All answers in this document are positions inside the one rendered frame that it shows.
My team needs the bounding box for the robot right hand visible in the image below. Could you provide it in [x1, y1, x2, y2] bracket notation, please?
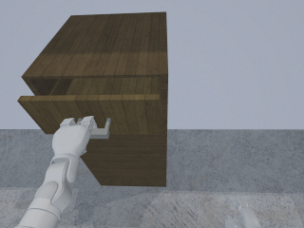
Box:
[225, 197, 261, 228]

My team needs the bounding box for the handle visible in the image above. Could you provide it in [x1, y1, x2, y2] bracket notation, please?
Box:
[76, 118, 111, 139]

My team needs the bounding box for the cabinet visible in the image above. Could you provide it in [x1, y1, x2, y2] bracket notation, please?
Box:
[21, 11, 168, 187]

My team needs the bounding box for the robot left hand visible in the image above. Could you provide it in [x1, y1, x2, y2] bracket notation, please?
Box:
[52, 116, 98, 159]

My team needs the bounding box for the drawer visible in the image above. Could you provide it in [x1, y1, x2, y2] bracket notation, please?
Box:
[17, 77, 162, 135]

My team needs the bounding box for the left robot forearm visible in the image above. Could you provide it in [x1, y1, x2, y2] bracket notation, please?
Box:
[14, 154, 80, 228]

